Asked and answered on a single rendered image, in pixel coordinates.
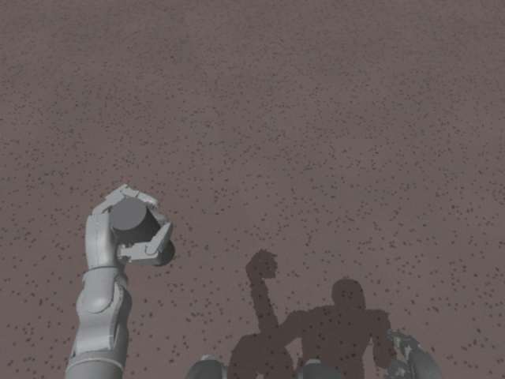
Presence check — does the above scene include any left robot arm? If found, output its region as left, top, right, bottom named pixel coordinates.
left=64, top=266, right=132, bottom=379

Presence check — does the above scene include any can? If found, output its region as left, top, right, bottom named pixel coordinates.
left=109, top=197, right=175, bottom=267

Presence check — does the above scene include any right robot hand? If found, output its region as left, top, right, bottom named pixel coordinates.
left=383, top=329, right=443, bottom=379

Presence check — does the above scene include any left robot hand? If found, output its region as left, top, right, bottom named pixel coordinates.
left=85, top=184, right=174, bottom=271

